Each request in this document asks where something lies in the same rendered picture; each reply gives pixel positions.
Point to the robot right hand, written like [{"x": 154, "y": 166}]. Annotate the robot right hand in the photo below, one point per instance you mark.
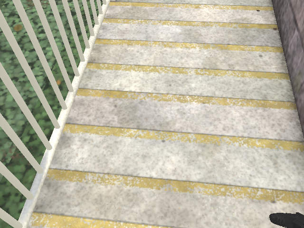
[{"x": 288, "y": 220}]

